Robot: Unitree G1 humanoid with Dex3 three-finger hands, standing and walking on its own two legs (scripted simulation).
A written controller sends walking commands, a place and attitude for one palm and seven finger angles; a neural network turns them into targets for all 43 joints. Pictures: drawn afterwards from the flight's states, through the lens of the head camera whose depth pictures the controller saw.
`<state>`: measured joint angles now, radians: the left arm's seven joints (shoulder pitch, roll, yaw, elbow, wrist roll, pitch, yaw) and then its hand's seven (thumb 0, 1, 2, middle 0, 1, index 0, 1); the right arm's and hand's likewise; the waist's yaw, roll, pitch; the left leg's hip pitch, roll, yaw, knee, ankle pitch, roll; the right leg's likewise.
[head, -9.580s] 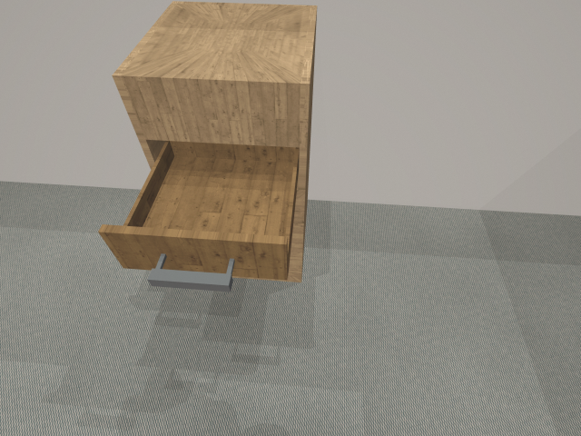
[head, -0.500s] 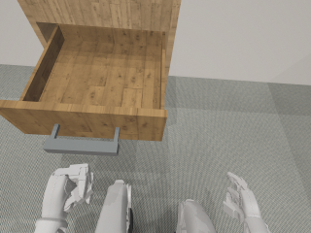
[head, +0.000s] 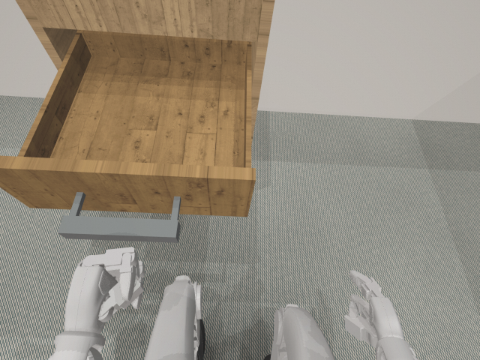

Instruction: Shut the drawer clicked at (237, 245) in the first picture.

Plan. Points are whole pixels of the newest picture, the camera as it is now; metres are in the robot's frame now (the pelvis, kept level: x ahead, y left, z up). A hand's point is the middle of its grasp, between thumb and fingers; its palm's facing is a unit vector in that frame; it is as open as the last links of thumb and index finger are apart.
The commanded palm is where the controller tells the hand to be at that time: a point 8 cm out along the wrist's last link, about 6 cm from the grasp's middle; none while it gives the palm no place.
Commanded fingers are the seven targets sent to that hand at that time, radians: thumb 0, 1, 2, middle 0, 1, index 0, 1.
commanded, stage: push the drawer shut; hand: left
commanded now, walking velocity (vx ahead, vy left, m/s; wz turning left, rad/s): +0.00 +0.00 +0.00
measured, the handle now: (125, 214) +0.33 +0.21 +0.02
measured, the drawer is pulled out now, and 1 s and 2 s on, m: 0.30 0.23 0.11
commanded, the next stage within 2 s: none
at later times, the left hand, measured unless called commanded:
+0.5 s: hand (143, 262) +0.26 +0.17 +0.01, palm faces +0.01 -1.00 -0.05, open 3.0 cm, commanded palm +0.26 +0.21 +0.02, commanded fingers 0.00 0.90 0.90 -1.40 -1.60 -1.40 -1.60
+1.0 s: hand (150, 222) +0.32 +0.17 +0.01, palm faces +0.02 -1.00 -0.06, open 3.0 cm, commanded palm +0.32 +0.21 +0.02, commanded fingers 0.00 0.90 0.90 -1.40 -1.60 -1.40 -1.60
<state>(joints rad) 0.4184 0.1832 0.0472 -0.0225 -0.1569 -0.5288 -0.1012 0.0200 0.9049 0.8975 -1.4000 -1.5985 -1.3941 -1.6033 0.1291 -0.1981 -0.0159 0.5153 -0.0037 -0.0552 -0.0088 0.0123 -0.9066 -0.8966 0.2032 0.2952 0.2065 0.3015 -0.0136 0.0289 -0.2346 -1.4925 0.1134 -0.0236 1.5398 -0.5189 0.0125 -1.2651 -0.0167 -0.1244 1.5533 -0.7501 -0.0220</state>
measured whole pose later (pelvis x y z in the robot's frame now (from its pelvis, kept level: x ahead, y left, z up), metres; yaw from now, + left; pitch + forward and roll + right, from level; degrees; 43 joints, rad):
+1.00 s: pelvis -0.01 +0.00 +0.00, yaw +0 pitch +27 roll -4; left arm -0.06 0.23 0.11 0.33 -0.14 -0.49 -0.08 -0.01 0.84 0.93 -1.40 -1.60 -1.40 -1.60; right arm 0.16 -0.24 0.01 0.58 -0.01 -0.03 -0.02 0.01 -0.91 -0.90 0.20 0.30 0.21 0.30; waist -0.04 0.03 -0.21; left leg -1.50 0.11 -0.02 1.51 -0.48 0.01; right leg -1.28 -0.02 -0.12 1.53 -0.71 -0.02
